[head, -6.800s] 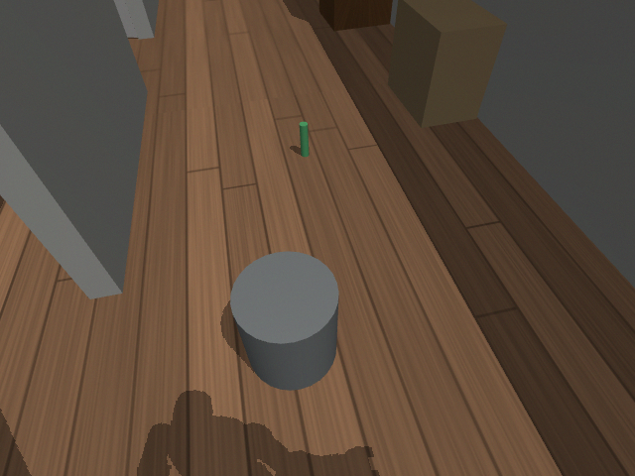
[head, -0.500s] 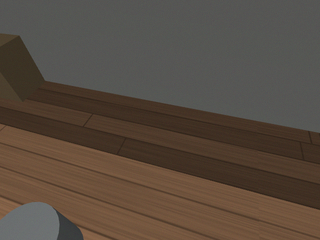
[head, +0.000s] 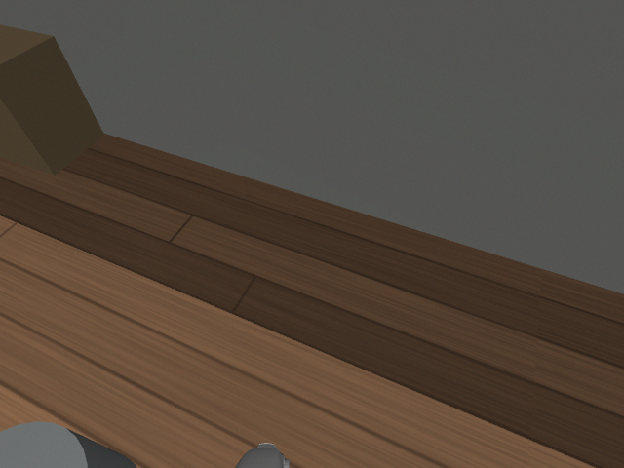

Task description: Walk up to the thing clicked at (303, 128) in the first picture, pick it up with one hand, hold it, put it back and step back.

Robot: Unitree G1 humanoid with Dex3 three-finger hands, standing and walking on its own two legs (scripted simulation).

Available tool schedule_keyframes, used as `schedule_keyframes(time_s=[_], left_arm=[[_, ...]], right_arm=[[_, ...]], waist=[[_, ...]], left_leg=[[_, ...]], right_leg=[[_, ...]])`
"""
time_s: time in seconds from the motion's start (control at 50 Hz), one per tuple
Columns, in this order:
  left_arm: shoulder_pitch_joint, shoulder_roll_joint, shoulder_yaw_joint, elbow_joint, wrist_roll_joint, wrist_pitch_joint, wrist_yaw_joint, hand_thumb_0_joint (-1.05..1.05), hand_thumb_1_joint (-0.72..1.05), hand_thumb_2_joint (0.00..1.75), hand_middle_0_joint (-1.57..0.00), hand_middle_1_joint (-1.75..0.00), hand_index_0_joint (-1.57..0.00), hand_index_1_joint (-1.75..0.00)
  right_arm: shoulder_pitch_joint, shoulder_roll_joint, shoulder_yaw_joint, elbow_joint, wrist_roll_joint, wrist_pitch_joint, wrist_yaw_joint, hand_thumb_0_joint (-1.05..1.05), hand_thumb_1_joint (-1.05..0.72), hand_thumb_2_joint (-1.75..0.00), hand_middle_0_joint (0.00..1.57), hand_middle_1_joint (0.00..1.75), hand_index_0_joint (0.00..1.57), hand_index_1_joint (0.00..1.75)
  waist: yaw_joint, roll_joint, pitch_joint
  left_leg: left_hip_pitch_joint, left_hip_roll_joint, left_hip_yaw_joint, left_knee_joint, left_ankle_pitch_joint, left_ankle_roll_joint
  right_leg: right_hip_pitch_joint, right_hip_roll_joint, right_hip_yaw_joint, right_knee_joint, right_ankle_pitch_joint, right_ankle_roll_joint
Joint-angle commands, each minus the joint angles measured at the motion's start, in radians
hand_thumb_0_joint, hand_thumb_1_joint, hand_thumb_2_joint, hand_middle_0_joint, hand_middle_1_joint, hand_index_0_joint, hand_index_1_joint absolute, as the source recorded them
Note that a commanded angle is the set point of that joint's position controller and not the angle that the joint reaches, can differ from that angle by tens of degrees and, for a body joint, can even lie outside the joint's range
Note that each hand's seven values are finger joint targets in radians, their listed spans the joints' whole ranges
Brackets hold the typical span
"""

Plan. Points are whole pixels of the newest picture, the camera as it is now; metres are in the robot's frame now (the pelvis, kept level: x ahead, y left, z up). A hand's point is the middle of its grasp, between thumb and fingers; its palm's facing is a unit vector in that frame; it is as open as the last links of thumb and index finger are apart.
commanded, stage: walk up
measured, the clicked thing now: out of the picture +0.77 +1.50 -0.67
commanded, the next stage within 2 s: none
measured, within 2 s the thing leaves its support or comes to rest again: neither
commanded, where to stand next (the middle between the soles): +0.52 +0.05 m, yaw -2 degrees
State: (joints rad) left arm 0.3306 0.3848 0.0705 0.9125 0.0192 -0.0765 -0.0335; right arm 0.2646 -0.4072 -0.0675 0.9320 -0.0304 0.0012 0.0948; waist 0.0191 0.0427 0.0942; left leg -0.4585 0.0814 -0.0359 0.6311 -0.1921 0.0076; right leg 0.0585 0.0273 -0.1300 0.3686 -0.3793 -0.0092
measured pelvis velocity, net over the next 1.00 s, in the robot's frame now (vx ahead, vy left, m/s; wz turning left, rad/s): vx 0.37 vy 0.04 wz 0.20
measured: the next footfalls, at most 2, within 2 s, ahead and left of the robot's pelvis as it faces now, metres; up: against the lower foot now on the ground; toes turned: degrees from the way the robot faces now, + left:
left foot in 0.04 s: +0.18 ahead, +0.14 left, +0.00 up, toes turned +3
right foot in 0.48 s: +0.36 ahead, -0.12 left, +0.00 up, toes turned -2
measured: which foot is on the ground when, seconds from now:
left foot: up 0.00-0.02, down 0.04-0.50, up 0.52-0.88, down 0.90-1.00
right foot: down 0.00-0.08, up 0.10-0.46, down 0.48-0.94, up 0.96-1.00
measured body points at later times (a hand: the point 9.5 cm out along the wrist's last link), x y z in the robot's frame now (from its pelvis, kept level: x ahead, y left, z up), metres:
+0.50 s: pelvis +0.22 +0.00 -0.01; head +0.24 -0.02 +0.44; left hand +0.32 +0.33 -0.10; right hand +0.25 -0.31 -0.13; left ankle +0.14 +0.13 -0.73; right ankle +0.32 -0.11 -0.73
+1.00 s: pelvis +0.37 +0.04 -0.01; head +0.38 +0.07 +0.44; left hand +0.35 +0.36 -0.14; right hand +0.51 -0.27 -0.09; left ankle +0.42 +0.15 -0.73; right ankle +0.33 -0.11 -0.69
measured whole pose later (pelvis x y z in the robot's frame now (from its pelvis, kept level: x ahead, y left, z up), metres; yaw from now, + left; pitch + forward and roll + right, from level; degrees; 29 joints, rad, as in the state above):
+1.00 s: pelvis +0.37 +0.04 -0.01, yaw +12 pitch -3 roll -1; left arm 0.35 0.43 0.07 0.84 0.02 -0.01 -0.04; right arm 0.33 -0.42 -0.06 0.80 -0.01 -0.08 0.04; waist 0.02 -0.05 0.07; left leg -0.37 0.03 0.06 0.68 -0.26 0.04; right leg -0.27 -0.09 -0.09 0.97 -0.51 -0.04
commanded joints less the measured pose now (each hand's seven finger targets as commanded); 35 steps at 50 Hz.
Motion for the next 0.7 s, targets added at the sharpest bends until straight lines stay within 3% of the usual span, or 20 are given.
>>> schedule_keyframes(time_s=[0.0, 0.02, 0.04, 0.06, 0.08, 0.1, 0.14, 0.2, 0.28, 0.36, 0.38, 0.42, 0.44, 0.46, 0.48, 0.5, 0.52, 0.58, 0.62, 0.68], left_arm=[[-0.021, 0.284, 0.065, -0.090, -0.010, -0.016, 0.022, 0.00, 0.90, 0.90, -0.20, -0.30, -0.20, -0.30], [0.005, 0.245, 0.048, -0.101, -0.011, -0.013, 0.023, 0.00, 0.90, 0.90, -0.20, -0.30, -0.20, -0.30], [0.059, 0.178, 0.028, -0.107, -0.023, -0.008, 0.024, 0.00, 0.90, 0.90, -0.20, -0.30, -0.20, -0.30], [0.070, 0.154, 0.030, -0.115, -0.036, -0.009, 0.020, 0.00, 0.90, 0.90, -0.20, -0.30, -0.20, -0.30], [0.014, 0.255, 0.042, -0.108, -0.022, 0.000, 0.033, 0.00, 0.90, 0.90, -0.20, -0.30, -0.20, -0.30], [-0.020, 0.268, 0.034, -0.109, -0.025, -0.003, 0.032, 0.00, 0.90, 0.90, -0.20, -0.30, -0.20, -0.30], [0.018, 0.220, 0.025, -0.085, -0.039, -0.003, 0.022, 0.00, 0.90, 0.90, -0.20, -0.30, -0.20, -0.30], [0.050, 0.184, 0.024, -0.077, -0.034, 0.009, 0.005, 0.00, 0.90, 0.90, -0.20, -0.30, -0.20, -0.30], [-0.034, 0.178, 0.025, -0.119, -0.019, 0.004, -0.013, 0.00, 0.90, 0.90, -0.20, -0.30, -0.20, -0.30], [-0.047, 0.182, 0.041, -0.114, -0.011, -0.006, -0.024, 0.00, 0.90, 0.90, -0.20, -0.30, -0.20, -0.30], [-0.106, 0.189, 0.057, -0.141, 0.003, -0.015, -0.025, 0.00, 0.90, 0.90, -0.20, -0.30, -0.20, -0.30], [-0.015, 0.195, 0.069, -0.120, 0.002, -0.020, -0.019, 0.00, 0.90, 0.90, -0.20, -0.30, -0.20, -0.30], [0.054, 0.229, 0.080, -0.107, 0.004, -0.027, -0.012, 0.00, 0.90, 0.90, -0.20, -0.30, -0.20, -0.30], [0.149, 0.276, 0.098, -0.097, 0.013, -0.034, 0.000, 0.00, 0.90, 0.90, -0.20, -0.30, -0.20, -0.30], [0.165, 0.344, 0.109, -0.120, 0.013, -0.044, 0.008, 0.00, 0.90, 0.90, -0.20, -0.30, -0.20, -0.30], [0.086, 0.347, 0.101, -0.145, 0.001, -0.041, 0.010, 0.00, 0.90, 0.90, -0.20, -0.30, -0.20, -0.30], [0.038, 0.345, 0.099, -0.158, -0.005, -0.035, 0.011, 0.00, 0.90, 0.90, -0.20, -0.30, -0.20, -0.30], [-0.034, 0.254, 0.071, -0.173, -0.016, -0.036, 0.013, 0.00, 0.90, 0.90, -0.20, -0.30, -0.20, -0.30], [-0.039, 0.251, 0.069, -0.178, -0.008, -0.039, 0.010, 0.00, 0.90, 0.90, -0.20, -0.30, -0.20, -0.30], [-0.023, 0.259, 0.072, -0.192, -0.007, -0.038, 0.008, 0.00, 0.90, 0.90, -0.20, -0.30, -0.20, -0.30]], right_arm=[[-0.022, -0.172, -0.064, -0.113, -0.006, -0.053, -0.017, 0.00, -0.90, -0.90, 0.20, 0.30, 0.20, 0.30], [0.133, -0.220, -0.088, -0.074, -0.015, -0.060, -0.027, 0.00, -0.90, -0.90, 0.20, 0.30, 0.20, 0.30], [0.252, -0.290, -0.117, -0.063, -0.025, -0.065, -0.039, 0.00, -0.90, -0.90, 0.20, 0.30, 0.20, 0.30], [0.259, -0.344, -0.126, -0.091, -0.009, -0.071, -0.049, 0.00, -0.90, -0.90, 0.20, 0.30, 0.20, 0.30], [0.211, -0.350, -0.131, -0.102, 0.030, -0.068, -0.050, 0.00, -0.90, -0.90, 0.20, 0.30, 0.20, 0.30], [0.166, -0.312, -0.119, -0.118, 0.035, -0.065, -0.057, 0.00, -0.90, -0.90, 0.20, 0.30, 0.20, 0.30], [0.072, -0.238, -0.078, -0.152, 0.036, -0.072, -0.070, 0.00, -0.90, -0.90, 0.20, 0.30, 0.20, 0.30], [0.073, -0.214, -0.067, -0.157, 0.031, -0.086, -0.071, 0.00, -0.90, -0.90, 0.20, 0.30, 0.20, 0.30], [0.057, -0.232, -0.067, -0.193, 0.021, -0.095, -0.065, 0.00, -0.90, -0.90, 0.20, 0.30, 0.20, 0.30], [0.027, -0.242, -0.069, -0.219, 0.021, -0.091, -0.054, 0.00, -0.90, -0.90, 0.20, 0.30, 0.20, 0.30], [0.083, -0.228, -0.058, -0.211, 0.035, -0.081, -0.052, 0.00, -0.90, -0.90, 0.20, 0.30, 0.20, 0.30], [0.068, -0.224, -0.054, -0.232, 0.041, -0.072, -0.054, 0.00, -0.90, -0.90, 0.20, 0.30, 0.20, 0.30], [0.063, -0.193, -0.039, -0.242, 0.042, -0.073, -0.053, 0.00, -0.90, -0.90, 0.20, 0.30, 0.20, 0.30], [0.074, -0.144, -0.023, -0.251, 0.044, -0.076, -0.054, 0.00, -0.90, -0.90, 0.20, 0.30, 0.20, 0.30], [0.144, -0.089, -0.006, -0.256, 0.040, -0.073, -0.057, 0.00, -0.90, -0.90, 0.20, 0.30, 0.20, 0.30], [0.177, -0.177, -0.029, -0.216, 0.032, -0.056, -0.070, 0.00, -0.90, -0.90, 0.20, 0.30, 0.20, 0.30], [0.167, -0.222, -0.041, -0.200, 0.030, -0.056, -0.075, 0.00, -0.90, -0.90, 0.20, 0.30, 0.20, 0.30], [0.179, -0.206, -0.038, -0.149, 0.039, -0.059, -0.062, 0.00, -0.90, -0.90, 0.20, 0.30, 0.20, 0.30], [0.186, -0.185, -0.036, -0.147, 0.033, -0.056, -0.050, 0.00, -0.90, -0.90, 0.20, 0.30, 0.20, 0.30], [0.141, -0.167, -0.038, -0.163, 0.022, -0.054, -0.038, 0.00, -0.90, -0.90, 0.20, 0.30, 0.20, 0.30]], waist=[[-0.036, -0.073, -0.044], [-0.100, 0.035, -0.145], [-0.144, 0.215, -0.229], [-0.132, 0.305, -0.244], [-0.136, 0.197, -0.236], [-0.116, 0.115, -0.171], [-0.050, 0.043, -0.089], [-0.031, 0.064, -0.053], [-0.046, 0.105, 0.023], [-0.039, 0.119, -0.006], [-0.043, 0.072, -0.015], [0.014, 0.015, -0.050], [0.054, -0.048, -0.101], [0.106, -0.209, -0.159], [0.081, -0.347, -0.180], [0.058, -0.195, -0.129], [0.046, -0.202, -0.112], [0.004, -0.176, -0.039], [-0.003, -0.197, -0.037], [0.011, -0.201, -0.010]], left_leg=[[0.204, -0.055, 0.128, -0.130, 0.038, 0.050], [0.434, -0.079, 0.109, -0.134, 0.018, 0.095], [0.629, 0.069, -0.122, -0.181, -0.122, 0.160], [0.724, 0.293, -0.634, -0.316, -0.189, 0.251], [0.649, 0.337, -0.683, -0.355, -0.196, 0.313], [0.568, 0.317, -0.573, -0.343, -0.088, 0.307], [0.400, 0.214, -0.238, -0.308, 0.155, 0.207], [0.321, 0.159, -0.081, -0.313, 0.342, 0.197], [0.278, 0.176, -0.027, -0.347, 0.282, 0.246], [0.184, 0.149, -0.010, -0.305, 0.106, 0.204], [0.148, 0.121, -0.095, -0.269, 0.187, 0.197], [0.082, 0.125, -0.099, -0.174, 0.113, 0.162], [0.070, 0.071, -0.050, -0.032, 0.123, 0.133], [0.018, -0.022, 0.031, 0.231, 0.052, 0.098], [-0.129, -0.144, 0.034, 0.455, -0.319, 0.048], [-0.139, -0.115, -0.056, 0.525, -0.308, 0.040], [-0.151, -0.072, -0.056, 0.555, -0.290, 0.044], [-0.091, -0.021, -0.081, 0.462, -0.167, 0.032], [-0.067, -0.015, -0.039, 0.400, -0.138, 0.017], [-0.080, -0.006, 0.005, 0.250, -0.103, -0.011]], right_leg=[[-0.121, -0.243, 0.069, 0.160, 0.629, -0.140], [-0.212, -0.185, 0.040, 0.404, 0.622, -0.108], [-0.427, -0.096, 0.005, 0.674, 0.385, -0.062], [-0.668, 0.096, 0.084, 0.807, -0.146, -0.030], [-0.652, 0.004, 0.212, 0.884, -0.194, -0.057], [-0.672, -0.021, 0.233, 0.930, -0.145, -0.055], [-0.598, -0.068, 0.271, 0.838, -0.017, -0.054], [-0.528, -0.077, 0.220, 0.700, 0.059, -0.016], [-0.562, -0.116, 0.138, 0.459, 0.103, 0.016], [-0.387, -0.090, 0.084, 0.282, 0.239, -0.005], [-0.339, -0.040, 0.057, 0.262, 0.210, -0.003], [-0.168, -0.034, 0.064, 0.188, 0.267, -0.014], [-0.073, -0.034, 0.073, 0.157, 0.247, -0.036], [0.000, -0.159, 0.226, 0.035, 0.097, -0.071], [0.055, -0.434, 0.641, -0.092, -0.018, -0.129], [-0.037, -0.492, 0.716, -0.145, -0.152, -0.169], [-0.069, -0.497, 0.727, -0.141, -0.131, -0.223], [-0.185, -0.328, 0.341, -0.132, 0.104, -0.149], [-0.207, -0.307, 0.246, -0.106, 0.245, -0.187], [-0.216, -0.309, 0.173, -0.123, 0.236, -0.214]])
